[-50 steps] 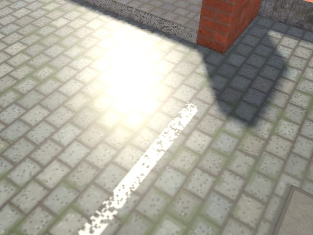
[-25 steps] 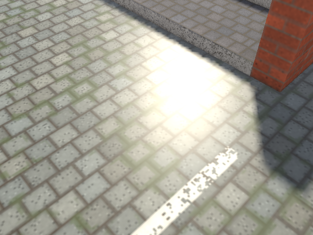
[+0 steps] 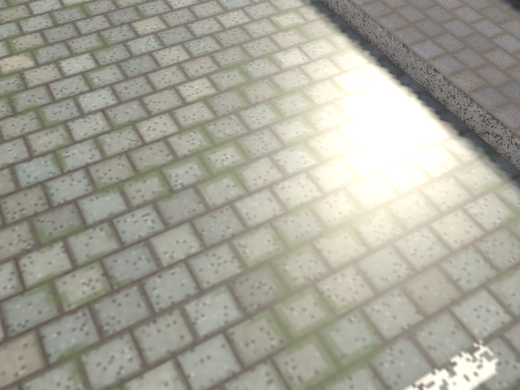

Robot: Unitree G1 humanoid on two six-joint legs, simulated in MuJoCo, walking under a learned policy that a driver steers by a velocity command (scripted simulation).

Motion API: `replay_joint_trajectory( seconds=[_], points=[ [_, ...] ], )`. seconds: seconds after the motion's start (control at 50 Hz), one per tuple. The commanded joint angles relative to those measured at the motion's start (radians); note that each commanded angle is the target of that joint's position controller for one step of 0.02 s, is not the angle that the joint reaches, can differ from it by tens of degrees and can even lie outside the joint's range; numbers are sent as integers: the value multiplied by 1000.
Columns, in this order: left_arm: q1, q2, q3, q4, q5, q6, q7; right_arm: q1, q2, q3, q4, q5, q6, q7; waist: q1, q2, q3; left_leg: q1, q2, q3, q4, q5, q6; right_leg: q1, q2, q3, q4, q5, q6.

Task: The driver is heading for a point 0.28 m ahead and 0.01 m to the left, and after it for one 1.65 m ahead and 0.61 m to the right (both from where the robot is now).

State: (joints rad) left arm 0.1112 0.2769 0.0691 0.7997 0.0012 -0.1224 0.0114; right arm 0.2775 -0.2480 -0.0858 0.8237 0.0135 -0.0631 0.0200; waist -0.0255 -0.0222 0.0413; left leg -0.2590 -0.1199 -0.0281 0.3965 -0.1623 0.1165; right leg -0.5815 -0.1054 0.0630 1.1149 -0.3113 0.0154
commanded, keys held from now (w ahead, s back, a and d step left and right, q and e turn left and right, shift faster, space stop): w+q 0.06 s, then e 0.94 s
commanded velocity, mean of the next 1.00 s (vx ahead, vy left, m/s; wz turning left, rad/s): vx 0.15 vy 0.00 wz -0.25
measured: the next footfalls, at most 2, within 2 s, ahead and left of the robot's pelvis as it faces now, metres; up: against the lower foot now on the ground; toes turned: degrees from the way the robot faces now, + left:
right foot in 0.26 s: +0.35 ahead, -0.13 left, +0.00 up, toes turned +4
left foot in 0.68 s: +0.33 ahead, +0.09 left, +0.00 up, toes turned -15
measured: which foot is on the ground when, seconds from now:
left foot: down 0.00-0.28, up 0.30-0.66, down 0.68-1.00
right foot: up 0.00-0.24, down 0.26-0.70, up 0.72-1.00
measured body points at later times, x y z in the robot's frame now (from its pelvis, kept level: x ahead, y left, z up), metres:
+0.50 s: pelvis +0.21 -0.05 -0.01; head +0.26 -0.05 +0.44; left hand +0.35 +0.22 -0.12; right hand +0.36 -0.32 -0.12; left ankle +0.22 +0.11 -0.69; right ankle +0.31 -0.13 -0.74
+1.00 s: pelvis +0.24 -0.01 +0.00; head +0.28 +0.00 +0.45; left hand +0.48 +0.20 -0.11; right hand +0.29 -0.31 -0.09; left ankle +0.29 +0.10 -0.74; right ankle +0.20 -0.15 -0.68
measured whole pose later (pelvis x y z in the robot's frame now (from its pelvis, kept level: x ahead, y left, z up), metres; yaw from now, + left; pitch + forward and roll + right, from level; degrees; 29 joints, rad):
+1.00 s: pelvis +0.24 -0.01 +0.00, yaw -20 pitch +2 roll -1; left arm 0.18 0.31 0.09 0.65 -0.02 0.07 0.00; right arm 0.17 -0.25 -0.06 0.68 -0.01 0.01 -0.05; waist -0.02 -0.03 0.02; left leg -0.27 0.06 0.08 0.46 -0.22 0.00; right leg -0.51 -0.02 0.03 0.96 -0.38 0.10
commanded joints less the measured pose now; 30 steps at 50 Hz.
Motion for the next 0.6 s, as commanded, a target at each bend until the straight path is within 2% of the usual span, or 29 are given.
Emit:
replay_joint_trajectory(
  seconds=[0.02,0.06,0.1,0.14,0.18,0.22,0.24,0.26,0.28,0.3,0.32,0.34,0.36,0.38,0.4,0.42,0.46,0.52,0.6],
  points=[
    [-4,66,17,-68,18,12,7,-29,-165,-35,-89,3,-22,-24,38,35,-66,33,254,-257,-177,314,186,-56,-5,-14,-166,125,38],
    [-85,49,8,-92,15,11,4,2,-169,-37,-87,7,-15,-33,7,66,-53,7,209,-216,-163,277,148,-27,30,-23,-337,267,44],
    [-122,32,-2,-96,11,5,-7,22,-150,-29,-79,3,-7,-39,-20,101,-48,0,180,-148,-129,349,104,36,66,-57,-493,407,35],
    [-152,31,-6,-104,8,-5,-23,75,-131,-20,-54,-1,-3,-42,-52,119,-60,33,199,-147,-103,368,80,82,84,-71,-555,517,16],
    [-162,48,-4,-110,10,-10,-34,87,-121,-12,-42,-7,0,-44,-57,130,-67,119,231,-162,-46,414,64,70,91,-64,-601,489,-19],
    [-122,80,5,-101,13,-15,-42,61,-132,-12,-43,-17,2,-45,-28,136,-91,197,264,-179,37,507,46,89,99,-62,-622,401,-62],
    [-58,97,12,-82,16,-18,-44,30,-139,-12,-49,-17,2,-46,11,134,-117,213,253,-166,108,601,28,156,119,-76,-653,399,-86],
    [26,118,20,-58,22,-22,-46,11,-138,-10,-56,-17,1,-48,56,117,-159,210,211,-133,223,653,-3,273,119,-78,-696,522,-111],
    [120,176,30,-49,37,-24,-46,33,-113,0,-78,-35,-3,-48,70,17,-274,79,141,-100,460,423,-47,520,-14,68,-618,902,-180],
    [154,196,28,-49,43,-9,-46,189,-66,18,-63,-30,-10,-43,31,-209,-412,-215,31,-46,822,-237,-140,832,-254,377,-595,1145,-392],
    [173,133,17,-41,7,11,-46,194,-123,14,-56,-27,-8,-31,47,-198,-475,-298,38,-100,907,-479,-156,856,-274,527,-667,983,-425],
    [101,135,18,-74,-11,29,-42,91,-171,1,-85,-10,3,-30,64,-116,-359,-371,76,-114,976,-434,-169,761,-230,474,-692,759,-379],
    [57,130,17,-93,-10,49,-35,-1,-170,-1,-107,-9,19,-37,70,-28,-274,-402,94,-87,968,-391,-169,637,-186,416,-727,579,-337],
    [29,134,16,-103,-6,63,-28,-44,-162,-3,-123,-16,36,-47,57,19,-195,-395,111,-79,916,-352,-169,494,-160,381,-768,474,-313],
    [17,138,17,-109,1,72,-22,-47,-151,-5,-135,-20,50,-56,30,1,-162,-346,129,-78,840,-320,-163,391,-123,358,-802,383,-291],
    [-1,133,18,-115,5,83,-20,-28,-123,0,-136,-19,59,-62,7,-37,-137,-297,128,-65,737,-314,-159,316,-80,322,-823,318,-265],
    [3,139,26,-128,11,96,-11,-9,-86,8,-131,-20,59,-73,1,-100,-153,-228,102,-32,591,-302,-167,264,-35,280,-831,333,-255],
    [16,163,43,-146,-4,112,6,-29,-90,9,-134,-19,58,-77,13,-107,-213,-171,90,-48,466,-202,-176,266,-29,301,-828,223,-247],
    [27,161,49,-164,-10,133,16,-81,-101,5,-156,-14,54,-69,32,-135,-185,-139,77,-60,333,-162,-170,255,-20,374,-834,34,-218]
  ],
)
